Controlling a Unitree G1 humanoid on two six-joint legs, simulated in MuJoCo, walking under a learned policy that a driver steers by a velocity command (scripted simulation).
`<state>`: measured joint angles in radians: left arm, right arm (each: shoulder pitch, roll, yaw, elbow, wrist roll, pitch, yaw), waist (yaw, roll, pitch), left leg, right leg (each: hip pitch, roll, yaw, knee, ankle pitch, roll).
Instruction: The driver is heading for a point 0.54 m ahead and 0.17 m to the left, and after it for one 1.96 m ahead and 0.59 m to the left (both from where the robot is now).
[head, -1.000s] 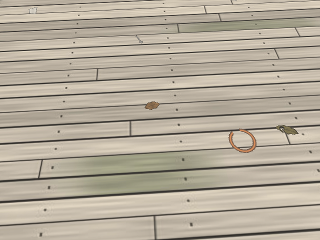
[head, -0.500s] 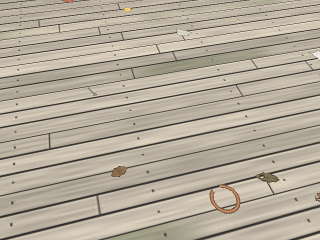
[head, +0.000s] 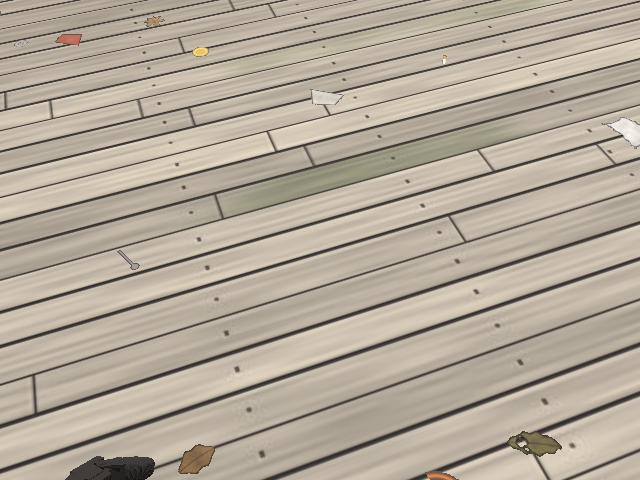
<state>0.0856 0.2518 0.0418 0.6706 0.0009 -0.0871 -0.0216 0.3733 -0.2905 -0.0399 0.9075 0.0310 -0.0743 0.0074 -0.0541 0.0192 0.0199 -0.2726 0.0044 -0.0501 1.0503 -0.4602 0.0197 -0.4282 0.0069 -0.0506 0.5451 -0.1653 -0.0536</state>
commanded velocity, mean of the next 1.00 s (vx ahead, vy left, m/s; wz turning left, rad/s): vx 0.39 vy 0.00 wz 0.47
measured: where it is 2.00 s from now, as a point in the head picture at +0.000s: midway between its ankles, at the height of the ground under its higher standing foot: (256, 435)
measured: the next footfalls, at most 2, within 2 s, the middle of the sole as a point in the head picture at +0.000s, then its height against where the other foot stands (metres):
left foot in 0.46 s outside the picture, level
right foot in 0.90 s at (300, 402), level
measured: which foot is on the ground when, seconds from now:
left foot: up 0.00-0.44, down 0.46-0.90, up 0.92-1.00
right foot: down 0.00-0.46, up 0.48-0.88, down 0.90-1.00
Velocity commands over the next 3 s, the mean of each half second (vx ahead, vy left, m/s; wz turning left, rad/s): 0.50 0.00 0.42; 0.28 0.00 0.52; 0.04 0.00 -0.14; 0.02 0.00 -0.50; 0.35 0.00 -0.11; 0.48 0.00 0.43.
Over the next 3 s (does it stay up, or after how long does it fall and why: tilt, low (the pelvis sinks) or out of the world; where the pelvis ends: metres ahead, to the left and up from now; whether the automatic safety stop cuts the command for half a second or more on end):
stays up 0.93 0.18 0.00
